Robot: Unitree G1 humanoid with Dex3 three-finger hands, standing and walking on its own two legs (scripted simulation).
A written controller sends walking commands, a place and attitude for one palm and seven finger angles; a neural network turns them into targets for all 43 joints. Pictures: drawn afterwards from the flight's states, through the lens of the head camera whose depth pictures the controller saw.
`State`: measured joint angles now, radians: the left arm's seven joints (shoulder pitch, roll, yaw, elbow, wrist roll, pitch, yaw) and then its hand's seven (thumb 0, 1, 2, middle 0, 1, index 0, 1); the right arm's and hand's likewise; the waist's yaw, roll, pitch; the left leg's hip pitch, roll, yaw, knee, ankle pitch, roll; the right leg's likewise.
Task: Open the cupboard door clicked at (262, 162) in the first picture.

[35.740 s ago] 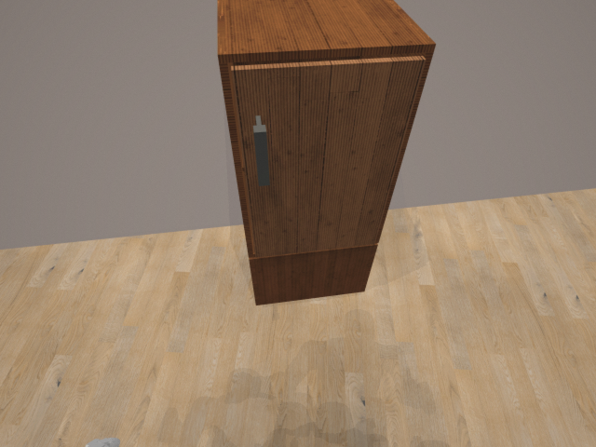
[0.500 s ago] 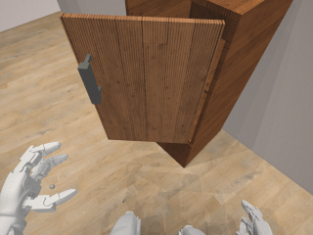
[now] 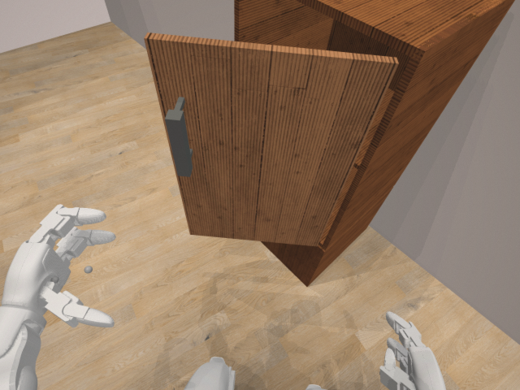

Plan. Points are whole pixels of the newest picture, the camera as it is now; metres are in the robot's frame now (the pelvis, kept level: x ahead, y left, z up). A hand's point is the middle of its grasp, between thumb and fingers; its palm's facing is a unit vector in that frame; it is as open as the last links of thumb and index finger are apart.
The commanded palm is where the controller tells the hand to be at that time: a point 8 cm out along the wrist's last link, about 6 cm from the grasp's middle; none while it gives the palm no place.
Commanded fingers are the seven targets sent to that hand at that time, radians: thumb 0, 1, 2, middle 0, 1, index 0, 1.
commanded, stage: raise the hand with hooked fingers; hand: left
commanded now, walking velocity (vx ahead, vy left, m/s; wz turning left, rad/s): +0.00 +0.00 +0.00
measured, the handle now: (182, 138) +0.53 +0.19 +0.05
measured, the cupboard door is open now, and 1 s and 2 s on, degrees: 43 43 43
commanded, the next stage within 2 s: move the hooked fingers beside the handle in 0.70 s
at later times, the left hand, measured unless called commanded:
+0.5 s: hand (96, 240) +0.30 +0.26 +0.06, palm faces +0.02 -1.00 -0.04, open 14.0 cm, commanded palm +0.27 +0.31 +0.07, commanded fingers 0.00 -0.50 0.30 -0.30 -1.20 -0.30 -1.20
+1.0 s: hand (105, 232) +0.31 +0.25 +0.06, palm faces +0.04 -1.00 -0.03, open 14.0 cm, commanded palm +0.30 +0.30 +0.07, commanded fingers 0.00 -0.50 0.30 -0.30 -1.20 -0.30 -1.20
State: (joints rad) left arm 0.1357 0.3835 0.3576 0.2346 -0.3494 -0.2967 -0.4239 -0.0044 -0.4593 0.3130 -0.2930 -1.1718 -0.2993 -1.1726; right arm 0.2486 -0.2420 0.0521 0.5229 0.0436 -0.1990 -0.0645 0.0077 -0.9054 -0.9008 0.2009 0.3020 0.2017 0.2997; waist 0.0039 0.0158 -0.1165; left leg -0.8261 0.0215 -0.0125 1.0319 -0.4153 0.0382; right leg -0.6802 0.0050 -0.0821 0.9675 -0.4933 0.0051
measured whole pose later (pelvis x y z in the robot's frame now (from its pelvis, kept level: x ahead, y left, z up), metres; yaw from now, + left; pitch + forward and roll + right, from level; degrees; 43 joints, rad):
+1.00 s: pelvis +0.01 -0.03 +0.00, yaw +0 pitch +13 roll -2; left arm -0.09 0.43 0.43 0.50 -0.35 -0.30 -0.50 -0.01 -0.50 0.30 -0.30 -1.20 -0.30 -1.20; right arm 0.27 -0.28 0.03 0.57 0.05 -0.16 -0.09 0.01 -0.91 -0.90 0.20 0.30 0.20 0.30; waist -0.01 0.02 -0.11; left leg -0.81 0.04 -0.02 0.99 -0.41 0.00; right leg -0.68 0.02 -0.08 0.96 -0.50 -0.03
